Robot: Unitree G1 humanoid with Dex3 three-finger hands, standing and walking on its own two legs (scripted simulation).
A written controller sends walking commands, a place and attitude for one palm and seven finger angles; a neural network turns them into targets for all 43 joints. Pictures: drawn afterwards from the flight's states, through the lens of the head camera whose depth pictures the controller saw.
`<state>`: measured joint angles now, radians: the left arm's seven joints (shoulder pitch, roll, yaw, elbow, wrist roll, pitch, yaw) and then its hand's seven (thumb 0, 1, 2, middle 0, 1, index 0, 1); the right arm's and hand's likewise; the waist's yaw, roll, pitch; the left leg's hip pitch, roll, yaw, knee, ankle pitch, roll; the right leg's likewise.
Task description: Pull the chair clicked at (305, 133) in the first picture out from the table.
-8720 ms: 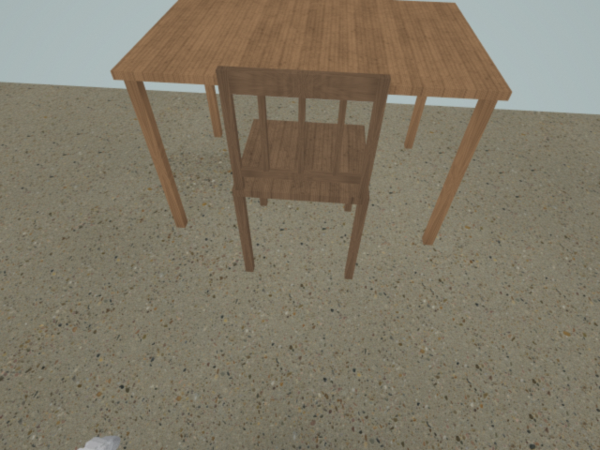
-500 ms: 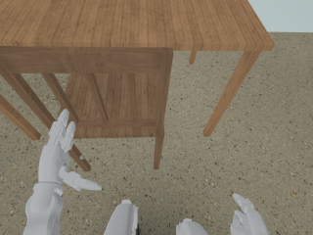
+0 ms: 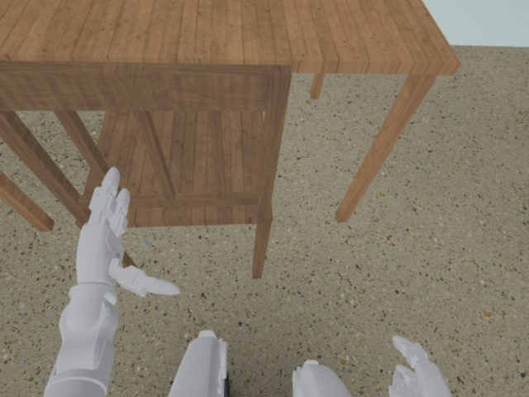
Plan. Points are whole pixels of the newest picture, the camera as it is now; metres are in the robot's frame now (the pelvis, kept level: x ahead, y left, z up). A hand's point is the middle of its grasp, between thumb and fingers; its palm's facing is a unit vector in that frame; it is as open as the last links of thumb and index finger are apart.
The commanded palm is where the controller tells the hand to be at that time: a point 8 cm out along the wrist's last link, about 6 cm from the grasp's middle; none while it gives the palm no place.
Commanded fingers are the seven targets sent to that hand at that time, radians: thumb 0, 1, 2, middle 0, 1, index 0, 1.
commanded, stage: aim the fingers beside a spindle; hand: left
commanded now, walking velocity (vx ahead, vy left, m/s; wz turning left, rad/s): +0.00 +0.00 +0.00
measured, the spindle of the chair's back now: (157, 159) +0.49 +0.21 +0.01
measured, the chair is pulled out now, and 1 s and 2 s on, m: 0.00 0.00 0.00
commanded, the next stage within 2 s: none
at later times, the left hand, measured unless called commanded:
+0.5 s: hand (147, 237) +0.33 +0.18 +0.03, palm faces +0.11 -0.99 -0.05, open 16.9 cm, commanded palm +0.31 +0.22 +0.02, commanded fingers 0.00 -0.50 0.30 -0.06 -0.08 -0.06 -0.08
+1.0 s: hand (157, 249) +0.33 +0.18 +0.00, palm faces +0.09 -1.00 -0.01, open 16.9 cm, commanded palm +0.31 +0.22 +0.02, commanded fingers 0.00 -0.50 0.30 -0.06 -0.08 -0.06 -0.08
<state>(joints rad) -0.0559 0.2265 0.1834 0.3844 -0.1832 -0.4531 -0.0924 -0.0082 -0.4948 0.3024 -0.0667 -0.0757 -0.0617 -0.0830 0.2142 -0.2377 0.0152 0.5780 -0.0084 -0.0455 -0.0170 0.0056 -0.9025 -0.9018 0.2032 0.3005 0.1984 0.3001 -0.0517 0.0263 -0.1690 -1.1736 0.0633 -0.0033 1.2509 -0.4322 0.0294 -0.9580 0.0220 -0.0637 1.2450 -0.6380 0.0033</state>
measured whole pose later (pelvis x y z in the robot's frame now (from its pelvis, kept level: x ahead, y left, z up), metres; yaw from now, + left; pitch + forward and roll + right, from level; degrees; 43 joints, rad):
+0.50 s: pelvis +0.00 +0.00 +0.00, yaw +0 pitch +20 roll -4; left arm -0.06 0.23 0.16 0.37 -0.18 -0.48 -0.06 -0.01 -0.49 0.30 -0.06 -0.08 -0.06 -0.08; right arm 0.22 -0.24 0.01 0.58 0.00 0.00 0.00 0.01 -0.90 -0.90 0.20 0.30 0.20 0.30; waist -0.04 0.04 -0.17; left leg -1.17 0.06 0.00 1.25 -0.44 0.02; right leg -0.96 0.02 -0.06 1.25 -0.65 0.00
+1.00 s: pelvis +0.00 -0.01 +0.00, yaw +0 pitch +21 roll -4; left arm -0.08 0.22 0.17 0.48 -0.21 -0.46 -0.13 -0.01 -0.49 0.30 -0.06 -0.07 -0.06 -0.08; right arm 0.22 -0.25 0.01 0.58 0.01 -0.01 -0.02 0.00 -0.90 -0.90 0.20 0.30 0.20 0.30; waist -0.04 0.04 -0.17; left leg -1.20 0.06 -0.02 1.27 -0.44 0.01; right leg -0.98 0.03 -0.08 1.27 -0.66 -0.02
